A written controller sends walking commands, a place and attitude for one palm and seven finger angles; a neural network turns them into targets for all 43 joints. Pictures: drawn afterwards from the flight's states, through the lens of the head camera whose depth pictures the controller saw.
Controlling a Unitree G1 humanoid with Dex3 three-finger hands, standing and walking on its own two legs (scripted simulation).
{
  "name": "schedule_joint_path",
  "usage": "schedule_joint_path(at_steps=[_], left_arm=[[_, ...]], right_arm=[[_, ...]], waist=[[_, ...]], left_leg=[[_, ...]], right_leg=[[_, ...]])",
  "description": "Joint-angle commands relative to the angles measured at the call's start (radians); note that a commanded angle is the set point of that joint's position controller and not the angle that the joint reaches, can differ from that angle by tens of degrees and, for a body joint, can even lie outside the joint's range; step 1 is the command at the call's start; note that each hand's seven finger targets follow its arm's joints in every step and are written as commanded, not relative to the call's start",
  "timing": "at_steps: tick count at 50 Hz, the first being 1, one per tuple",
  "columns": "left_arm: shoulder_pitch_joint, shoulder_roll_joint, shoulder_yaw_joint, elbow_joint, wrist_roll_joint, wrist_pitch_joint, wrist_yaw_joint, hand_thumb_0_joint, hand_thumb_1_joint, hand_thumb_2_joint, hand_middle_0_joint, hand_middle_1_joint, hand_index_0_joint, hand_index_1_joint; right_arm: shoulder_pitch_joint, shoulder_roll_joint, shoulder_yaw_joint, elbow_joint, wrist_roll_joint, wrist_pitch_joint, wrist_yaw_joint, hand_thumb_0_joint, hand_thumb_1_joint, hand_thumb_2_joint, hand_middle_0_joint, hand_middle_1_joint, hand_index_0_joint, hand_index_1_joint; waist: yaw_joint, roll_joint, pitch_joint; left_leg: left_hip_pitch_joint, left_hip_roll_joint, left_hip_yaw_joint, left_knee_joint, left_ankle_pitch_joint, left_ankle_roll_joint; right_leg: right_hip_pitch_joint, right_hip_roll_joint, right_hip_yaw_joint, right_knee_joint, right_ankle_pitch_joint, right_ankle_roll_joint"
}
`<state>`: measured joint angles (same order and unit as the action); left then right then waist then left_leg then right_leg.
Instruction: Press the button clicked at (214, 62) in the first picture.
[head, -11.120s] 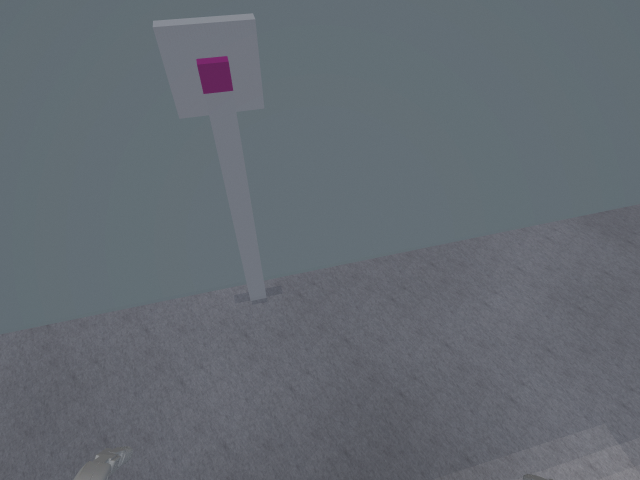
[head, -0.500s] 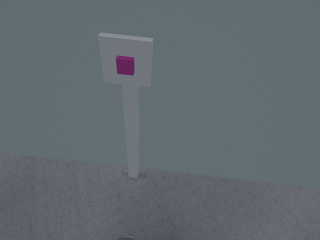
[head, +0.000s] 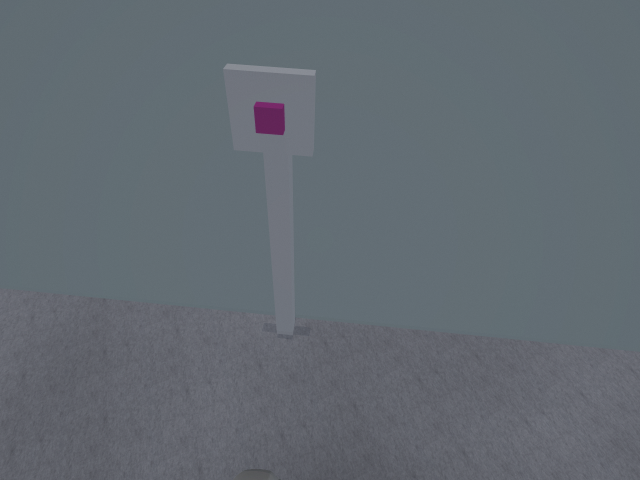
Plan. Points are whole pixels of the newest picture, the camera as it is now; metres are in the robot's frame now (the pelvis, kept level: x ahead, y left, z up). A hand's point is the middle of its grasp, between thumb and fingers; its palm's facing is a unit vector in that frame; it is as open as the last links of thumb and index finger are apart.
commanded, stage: come to a stop and stand still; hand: left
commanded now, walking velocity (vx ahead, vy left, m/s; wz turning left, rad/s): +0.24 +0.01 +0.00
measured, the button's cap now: (270, 117) +0.77 +0.17 +0.10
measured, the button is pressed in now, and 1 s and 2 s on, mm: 0 0 0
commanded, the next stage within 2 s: look again from close up in 0.98 s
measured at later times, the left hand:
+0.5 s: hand out of the picture +0.01 +0.22 -0.18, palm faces +0.07 -0.98 -0.16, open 7.3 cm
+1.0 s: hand out of the picture +0.07 +0.18 -0.18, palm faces +0.07 -0.98 -0.18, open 7.2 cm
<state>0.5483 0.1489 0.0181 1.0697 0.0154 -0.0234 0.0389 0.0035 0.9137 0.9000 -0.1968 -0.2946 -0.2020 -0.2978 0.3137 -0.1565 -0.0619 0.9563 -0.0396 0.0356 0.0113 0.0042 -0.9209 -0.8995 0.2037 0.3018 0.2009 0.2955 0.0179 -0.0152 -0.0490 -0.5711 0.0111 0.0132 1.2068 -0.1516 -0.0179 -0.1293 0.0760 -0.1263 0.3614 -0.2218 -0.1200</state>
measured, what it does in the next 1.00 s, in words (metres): steps on the spot: left foot, then right foot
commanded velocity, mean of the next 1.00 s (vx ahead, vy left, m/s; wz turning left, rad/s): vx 0.01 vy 0.00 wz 0.00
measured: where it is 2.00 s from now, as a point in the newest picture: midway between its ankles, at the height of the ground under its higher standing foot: outside the picture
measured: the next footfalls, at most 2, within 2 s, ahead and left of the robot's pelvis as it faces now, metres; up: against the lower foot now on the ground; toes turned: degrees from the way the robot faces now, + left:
left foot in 0.32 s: +0.02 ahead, +0.16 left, +0.00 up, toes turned +6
right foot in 0.66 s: +0.11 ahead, -0.11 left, +0.00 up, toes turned -5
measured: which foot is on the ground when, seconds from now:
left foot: up 0.00-0.30, down 0.32-0.68, up 0.70-0.94, down 0.96-1.00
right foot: down 0.00-0.32, up 0.34-0.64, down 0.66-1.00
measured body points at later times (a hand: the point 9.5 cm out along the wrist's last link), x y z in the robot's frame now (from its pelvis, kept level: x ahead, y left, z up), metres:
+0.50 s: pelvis -0.01 +0.04 +0.00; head -0.03 +0.06 +0.45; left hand +0.01 +0.27 -0.16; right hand -0.05 -0.16 -0.15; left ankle -0.02 +0.16 -0.74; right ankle +0.01 -0.08 -0.66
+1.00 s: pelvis +0.02 +0.00 -0.01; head +0.03 +0.02 +0.44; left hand +0.06 +0.24 -0.17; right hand +0.06 -0.23 -0.16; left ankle +0.02 +0.10 -0.74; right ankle +0.07 -0.10 -0.74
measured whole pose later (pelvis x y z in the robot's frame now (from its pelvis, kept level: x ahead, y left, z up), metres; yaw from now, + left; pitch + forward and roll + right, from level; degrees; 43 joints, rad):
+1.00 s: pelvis +0.02 +0.00 -0.01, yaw +0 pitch +0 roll +0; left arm 0.22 0.18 0.04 1.02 0.02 0.01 0.03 0.00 0.94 0.90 -0.20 -0.30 -0.21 -0.30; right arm 0.25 -0.15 -0.04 1.03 -0.02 0.02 -0.03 0.00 -0.91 -0.90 0.20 0.30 0.20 0.29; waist 0.02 -0.04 0.03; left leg -0.25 0.00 0.08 0.52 -0.26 0.02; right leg -0.32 -0.03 -0.08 0.53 -0.21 -0.02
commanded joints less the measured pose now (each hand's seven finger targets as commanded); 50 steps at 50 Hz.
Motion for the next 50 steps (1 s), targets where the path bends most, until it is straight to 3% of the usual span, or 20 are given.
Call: schedule_joint_path(at_steps=[1,10,13,14,15,16,17,19,21,24,27,31,32,33,34,35,36,41,46,50], left_arm=[[0.009,0.127,0.035,-0.070,0.010,-0.047,0.003,0.000,0.900,0.900,-0.200,-0.300,-0.200,-0.300],[-0.015,0.144,0.051,-0.049,0.029,-0.025,-0.007,0.000,0.900,0.900,-0.200,-0.300,-0.200,-0.300],[-0.067,0.128,0.049,-0.041,0.020,-0.003,-0.012,0.000,0.900,0.900,-0.200,-0.300,-0.200,-0.300],[-0.073,0.095,0.038,-0.049,0.019,0.002,-0.015,0.000,0.900,0.900,-0.200,-0.300,-0.200,-0.300],[-0.072,0.038,0.026,-0.066,0.013,0.006,-0.024,0.000,0.900,0.900,-0.200,-0.300,-0.200,-0.300],[-0.107,0.024,0.026,-0.105,0.020,0.012,-0.026,0.000,0.900,0.900,-0.200,-0.300,-0.200,-0.300],[-0.178,0.037,0.034,-0.137,0.027,0.020,-0.034,0.000,0.900,0.900,-0.200,-0.300,-0.200,-0.300],[-0.164,0.040,0.041,-0.113,0.037,0.030,-0.042,0.000,0.900,0.900,-0.200,-0.300,-0.200,-0.300],[-0.158,0.030,0.041,-0.107,0.028,0.036,-0.052,0.000,0.900,0.900,-0.200,-0.300,-0.200,-0.300],[-0.180,0.026,0.037,-0.105,0.021,0.040,-0.054,0.000,0.900,0.900,-0.200,-0.300,-0.200,-0.300],[-0.239,0.016,0.029,-0.128,0.007,0.036,-0.047,0.000,0.900,0.900,-0.200,-0.300,-0.200,-0.300],[-0.191,0.022,0.028,-0.100,0.002,0.006,-0.035,0.000,0.900,0.900,-0.200,-0.300,-0.200,-0.300],[-0.137,0.070,0.033,-0.078,0.003,-0.006,-0.027,0.000,0.900,0.900,-0.200,-0.300,-0.200,-0.300],[-0.122,0.137,0.038,-0.067,0.008,-0.014,-0.017,0.000,0.900,0.900,-0.200,-0.300,-0.200,-0.300],[-0.132,0.178,0.043,-0.077,0.004,-0.008,-0.015,0.000,0.900,0.900,-0.200,-0.300,-0.200,-0.300],[-0.169,0.170,0.037,-0.081,0.005,-0.002,-0.016,0.000,0.900,0.900,-0.200,-0.300,-0.200,-0.300],[-0.206,0.152,0.039,-0.080,0.005,-0.013,-0.013,0.000,0.900,0.900,-0.200,-0.300,-0.200,-0.300],[-0.282,0.151,0.038,-0.100,0.011,-0.004,0.002,0.000,0.900,0.900,-0.200,-0.300,-0.200,-0.300],[-0.295,0.176,0.051,-0.098,0.005,0.015,0.003,0.000,0.900,0.900,-0.200,-0.300,-0.200,-0.300],[-0.296,0.091,0.034,-0.117,0.002,0.036,-0.007,0.000,0.900,0.900,-0.200,-0.300,-0.200,-0.300]], right_arm=[[-0.036,-0.081,-0.011,-0.052,0.002,-0.031,0.005,0.000,-0.900,-0.900,0.200,0.300,0.200,0.300],[-0.011,-0.029,0.009,-0.003,0.017,-0.046,0.002,0.000,-0.900,-0.900,0.200,0.300,0.200,0.300],[0.133,-0.011,0.024,0.065,0.017,-0.060,-0.017,0.000,-0.900,-0.900,0.200,0.300,0.200,0.300],[0.207,-0.040,0.022,0.092,0.019,-0.063,-0.030,0.000,-0.900,-0.900,0.200,0.300,0.200,0.300],[0.252,-0.104,0.009,0.107,0.009,-0.062,-0.039,0.000,-0.900,-0.900,0.200,0.300,0.200,0.300],[0.262,-0.156,-0.001,0.089,0.010,-0.052,-0.051,0.000,-0.900,-0.900,0.200,0.300,0.200,0.300],[0.218,-0.174,-0.005,0.074,0.005,-0.047,-0.059,0.000,-0.900,-0.900,0.200,0.300,0.200,0.300],[0.121,-0.103,0.023,0.069,0.004,-0.062,-0.058,0.000,-0.900,-0.900,0.200,0.300,0.200,0.300],[0.084,-0.066,0.036,0.052,0.009,-0.079,-0.059,0.000,-0.900,-0.900,0.200,0.300,0.200,0.300],[0.104,-0.056,0.038,0.059,0.013,-0.091,-0.062,0.000,-0.900,-0.900,0.200,0.300,0.200,0.300],[0.087,-0.074,0.028,0.061,0.005,-0.084,-0.058,0.000,-0.900,-0.900,0.200,0.300,0.200,0.300],[0.109,-0.079,0.019,0.075,0.007,-0.060,-0.051,0.000,-0.900,-0.900,0.200,0.300,0.200,0.300],[0.127,-0.050,0.024,0.079,0.016,-0.060,-0.044,0.000,-0.900,-0.900,0.200,0.300,0.200,0.300],[0.164,0.005,0.033,0.072,0.024,-0.059,-0.041,0.000,-0.900,-0.900,0.200,0.300,0.200,0.300],[0.174,0.009,0.032,0.064,0.026,-0.046,-0.042,0.000,-0.900,-0.900,0.200,0.300,0.200,0.300],[0.145,0.015,0.030,0.067,0.025,-0.045,-0.040,0.000,-0.900,-0.900,0.200,0.300,0.200,0.300],[0.118,0.012,0.032,0.073,0.026,-0.036,-0.039,0.000,-0.900,-0.900,0.200,0.300,0.200,0.300],[0.085,0.010,0.032,0.092,0.037,-0.021,-0.032,0.000,-0.900,-0.900,0.200,0.300,0.200,0.300],[0.095,-0.009,0.026,0.082,0.032,-0.017,-0.033,0.000,-0.900,-0.900,0.200,0.300,0.200,0.300],[0.003,-0.099,0.014,0.023,0.016,-0.029,-0.040,0.000,-0.900,-0.900,0.200,0.300,0.200,0.300]], waist=[[0.001,-0.058,0.142],[0.017,-0.123,0.095],[-0.038,-0.075,0.094],[-0.060,0.024,0.088],[-0.077,0.246,0.107],[-0.083,0.290,0.153],[-0.077,0.162,0.223],[-0.006,0.201,0.229],[0.014,0.151,0.268],[0.013,0.110,0.227],[-0.003,0.164,0.169],[0.005,0.084,0.065],[0.021,-0.029,0.009],[0.003,-0.227,-0.049],[-0.002,-0.256,-0.068],[-0.005,-0.161,-0.029],[-0.011,-0.258,-0.024],[-0.014,-0.092,0.022],[-0.028,-0.069,0.038],[0.003,0.202,0.100]], left_leg=[[-0.211,0.039,0.005,-0.104,-0.029,0.007],[0.125,0.022,0.083,-0.532,-0.235,0.031],[0.467,-0.003,0.124,-0.818,-0.150,0.044],[0.560,0.059,0.077,-0.881,-0.190,0.052],[0.601,0.241,-0.199,-0.962,-0.387,0.105],[0.501,0.407,-0.455,-1.073,-0.563,0.186],[0.375,0.442,-0.473,-1.115,-0.559,0.232],[0.205,0.345,-0.362,-1.112,-0.487,0.172],[0.167,0.281,-0.226,-1.107,-0.350,0.157],[0.209,0.235,-0.106,-1.051,-0.115,0.153],[0.241,0.232,-0.051,-0.986,0.027,0.166],[0.239,0.176,-0.025,-0.795,-0.045,0.112],[0.187,0.126,0.017,-0.709,-0.179,0.066],[0.098,0.046,0.071,-0.585,-0.357,0.027],[0.121,0.026,0.064,-0.483,-0.449,0.020],[0.165,0.032,0.040,-0.439,-0.433,0.022],[0.164,0.036,0.024,-0.410,-0.402,0.018],[0.227,0.019,0.035,-0.487,-0.274,0.004],[0.373,0.013,0.042,-0.746,-0.118,0.005],[0.260,0.204,-0.144,-0.920,-0.019,0.114]], right_leg=[[0.078,-0.317,0.405,-0.257,-0.355,-0.072],[-0.056,-0.311,0.341,-0.210,-0.352,-0.084],[-0.275,-0.216,0.232,-0.065,-0.404,-0.019],[-0.341,-0.165,0.173,0.087,-0.370,0.013],[-0.502,-0.082,0.080,0.319,-0.339,0.054],[-0.599,-0.056,0.052,0.517,-0.322,0.076],[-0.593,-0.095,0.117,0.654,-0.259,0.075],[-0.528,-0.115,0.156,0.763,-0.138,0.076],[-0.523,-0.125,0.158,0.824,-0.030,0.089],[-0.491,-0.136,0.136,0.759,0.012,0.109],[-0.367,-0.149,0.092,0.493,-0.053,0.121],[-0.069,-0.101,0.047,0.102,0.037,0.133],[0.062,-0.177,0.151,0.048,0.100,0.119],[0.148,-0.346,0.371,0.017,0.198,0.062],[0.102,-0.437,0.420,-0.050,0.217,-0.005],[0.015,-0.424,0.374,-0.052,0.203,-0.036],[-0.022,-0.383,0.401,-0.065,0.258,-0.034],[-0.092,-0.357,0.301,-0.046,0.303,-0.058],[-0.178,-0.344,0.298,-0.006,0.161,-0.030],[-0.183,-0.147,0.098,0.149,-0.060,0.087]])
